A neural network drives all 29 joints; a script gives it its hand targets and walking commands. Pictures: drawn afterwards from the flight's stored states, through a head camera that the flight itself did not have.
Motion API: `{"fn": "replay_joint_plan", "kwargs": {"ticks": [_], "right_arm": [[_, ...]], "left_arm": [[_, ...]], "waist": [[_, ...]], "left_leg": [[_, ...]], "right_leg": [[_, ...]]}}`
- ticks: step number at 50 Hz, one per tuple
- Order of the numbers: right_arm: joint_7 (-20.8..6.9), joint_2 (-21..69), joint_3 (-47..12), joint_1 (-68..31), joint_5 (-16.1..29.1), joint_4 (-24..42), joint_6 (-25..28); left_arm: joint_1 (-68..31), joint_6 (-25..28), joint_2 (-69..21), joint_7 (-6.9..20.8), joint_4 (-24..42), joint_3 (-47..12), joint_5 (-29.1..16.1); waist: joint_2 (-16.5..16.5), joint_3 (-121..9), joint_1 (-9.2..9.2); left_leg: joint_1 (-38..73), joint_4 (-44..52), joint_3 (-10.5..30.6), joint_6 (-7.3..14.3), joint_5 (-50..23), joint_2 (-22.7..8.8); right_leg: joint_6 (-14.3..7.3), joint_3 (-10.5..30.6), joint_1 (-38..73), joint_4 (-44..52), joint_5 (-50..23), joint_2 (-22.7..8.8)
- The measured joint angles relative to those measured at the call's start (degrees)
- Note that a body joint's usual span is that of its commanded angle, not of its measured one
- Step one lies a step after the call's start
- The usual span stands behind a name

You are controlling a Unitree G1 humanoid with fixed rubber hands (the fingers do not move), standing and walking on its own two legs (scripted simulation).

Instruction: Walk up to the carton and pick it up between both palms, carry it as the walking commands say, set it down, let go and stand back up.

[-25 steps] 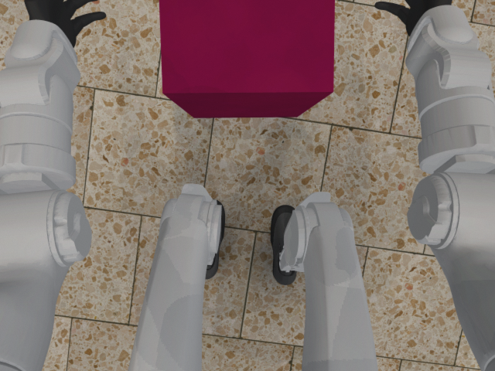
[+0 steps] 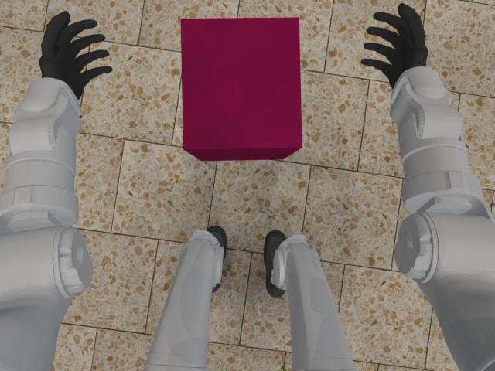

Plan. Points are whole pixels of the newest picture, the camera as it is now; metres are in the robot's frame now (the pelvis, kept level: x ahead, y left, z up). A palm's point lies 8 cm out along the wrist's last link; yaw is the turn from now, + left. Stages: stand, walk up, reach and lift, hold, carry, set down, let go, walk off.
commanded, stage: set down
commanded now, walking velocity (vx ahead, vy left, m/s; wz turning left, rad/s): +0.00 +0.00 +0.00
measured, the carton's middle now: (241, 102) +0.58 +0.03 -0.47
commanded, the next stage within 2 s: let go in 0.24 s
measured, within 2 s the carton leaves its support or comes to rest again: neither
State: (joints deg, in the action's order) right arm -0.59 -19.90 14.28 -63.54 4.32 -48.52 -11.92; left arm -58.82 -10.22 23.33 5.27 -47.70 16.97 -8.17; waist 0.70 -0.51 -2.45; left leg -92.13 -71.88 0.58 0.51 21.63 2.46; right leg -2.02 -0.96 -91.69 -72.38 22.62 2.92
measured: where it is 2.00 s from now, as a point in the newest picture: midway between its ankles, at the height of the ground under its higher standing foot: (244, 272)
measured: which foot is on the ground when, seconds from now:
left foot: down 0.00-1.00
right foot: down 0.00-1.00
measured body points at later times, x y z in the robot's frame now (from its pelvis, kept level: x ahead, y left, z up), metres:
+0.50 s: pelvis +0.03 +0.01 +0.08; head +0.29 +0.01 +0.45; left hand +0.43 +0.28 -0.03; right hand +0.46 -0.20 -0.04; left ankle +0.08 +0.11 -0.59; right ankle +0.07 -0.09 -0.59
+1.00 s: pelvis +0.07 +0.00 +0.14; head +0.14 -0.01 +0.59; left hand +0.27 +0.23 +0.07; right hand +0.29 -0.23 +0.06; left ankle +0.08 +0.11 -0.59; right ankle +0.07 -0.09 -0.59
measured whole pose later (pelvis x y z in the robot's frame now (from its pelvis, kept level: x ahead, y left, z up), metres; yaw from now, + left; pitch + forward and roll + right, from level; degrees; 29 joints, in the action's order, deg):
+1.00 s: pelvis +0.07 +0.00 +0.14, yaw +0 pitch +5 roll +0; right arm -2.3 -10.7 4.4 4.2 0.2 -29.2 -1.6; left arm 6.9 -1.5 12.5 4.0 -27.0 1.9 -0.9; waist -0.5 4.1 -1.0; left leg -21.5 -31.2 1.7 0.9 14.7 2.5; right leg -2.2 0.8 -21.3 -32.2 15.9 2.6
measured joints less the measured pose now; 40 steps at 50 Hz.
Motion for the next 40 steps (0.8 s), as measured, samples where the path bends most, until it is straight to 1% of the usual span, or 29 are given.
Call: {"fn": "replay_joint_plan", "kwargs": {"ticks": [4,6,9,14,18,20,23,24,26,28,31,33,37,40], "right_arm": [[-1.0,0.6,0.3,2.1,-0.4,0.4,1.2],[-1.2,1.1,0.5,2.7,-0.4,0.5,1.7],[-1.3,1.4,0.6,4.0,-1.1,-0.7,2.3],[-0.8,3.0,1.0,6.4,-3.1,-1.7,3.5],[0.3,4.4,1.0,10.2,-4.6,0.9,3.8],[1.0,5.1,0.6,13.3,-5.3,3.6,3.8],[1.5,6.1,-1.1,20.7,-5.1,9.8,3.6],[1.4,6.5,-1.7,23.7,-5.0,11.7,3.8],[1.4,6.9,-2.9,29.0,-4.8,13.5,4.2],[1.1,7.0,-4.0,33.8,-4.2,14.2,4.7],[0.2,7.0,-5.0,38.4,-3.0,13.1,5.9],[-0.1,7.1,-5.5,40.5,-3.4,12.5,6.9],[-0.6,7.9,-6.0,46.1,-4.0,12.1,8.7],[-0.9,8.2,-7.0,53.0,-4.3,13.8,10.2]], "left_arm": [[1.8,1.3,-1.1,0.4,-0.3,0.5,1.3],[2.5,1.7,-1.6,0.1,0.4,0.5,1.7],[2.8,2.4,-2.4,-0.1,-1.4,0.9,3.1],[4.4,4.0,-2.9,0.2,-4.0,1.5,3.4],[7.8,4.4,-3.2,0.5,-2.1,0.6,4.0],[10.6,4.4,-3.2,0.7,0.4,-0.2,4.8],[17.2,4.1,-3.2,1.2,5.3,-2.3,5.6],[20.0,4.1,-3.3,1.4,6.6,-3.0,5.4],[25.2,4.0,-3.5,1.8,8.2,-4.6,4.7],[29.8,4.6,-4.0,1.5,9.7,-5.8,4.9],[34.6,5.4,-4.7,0.7,9.2,-6.8,5.0],[37.5,5.9,-5.6,0.3,9.4,-7.8,4.7],[43.8,7.6,-7.6,-0.5,10.3,-9.8,5.9],[49.9,8.8,-9.2,-0.8,12.9,-11.4,6.4]], "waist": [[0.0,-0.4,0.24],[-0.2,-0.1,0.28],[-0.4,-1.1,-0.2],[-1.2,-2.0,-0.49],[-1.4,-0.8,0.1],[-1.4,0.0,0.42],[-1.0,0.8,0.58],[-1.0,0.9,0.64],[-1.1,0.8,1.18],[-1.0,0.3,1.31],[-1.2,-1.0,1.24],[-1.5,-1.6,1.36],[-1.9,-1.9,1.55],[-2.0,-1.0,1.35]], "left_leg": [[4.5,5.3,0.1,0.1,-1.5,0.0],[6.7,7.9,0.2,0.1,-2.3,0.0],[8.8,11.0,0.0,0.2,-3.3,-0.1],[11.0,13.9,-0.1,0.5,-4.2,0.0],[13.4,15.6,0.0,0.6,-4.7,0.3],[15.1,16.5,0.2,0.6,-4.8,0.3],[19.3,18.3,0.2,0.7,-4.8,0.2],[21.1,19.0,0.4,0.7,-4.7,0.1],[25.0,20.9,0.7,0.7,-4.8,0.4],[28.8,22.5,1.0,0.7,-4.8,0.5],[33.7,24.3,1.1,0.8,-4.6,0.5],[37.1,25.8,1.1,0.9,-4.7,0.6],[44.3,29.3,1.2,0.9,-5.2,0.7],[50.6,32.4,1.3,0.9,-5.7,0.6]], "right_leg": [[0.1,0.3,4.5,5.4,-1.5,0.0],[0.3,0.4,6.7,8.0,-2.4,0.0],[0.4,0.8,8.8,11.1,-3.4,0.1],[0.6,1.1,11.0,14.0,-4.3,0.0],[0.7,1.0,13.4,15.5,-4.6,-0.3],[0.7,0.9,15.2,16.6,-4.8,-0.3],[0.7,1.1,19.4,18.5,-4.9,-0.2],[0.6,1.0,21.3,19.4,-4.9,-0.2],[0.6,0.8,25.3,21.3,-4.8,-0.4],[0.6,0.7,29.3,23.0,-4.7,-0.5],[0.6,0.7,34.2,24.9,-4.6,-0.6],[0.6,0.8,37.6,26.3,-4.6,-0.7],[0.6,0.9,44.7,29.7,-5.0,-0.8],[0.5,1.1,51.0,32.7,-5.6,-0.8]]}}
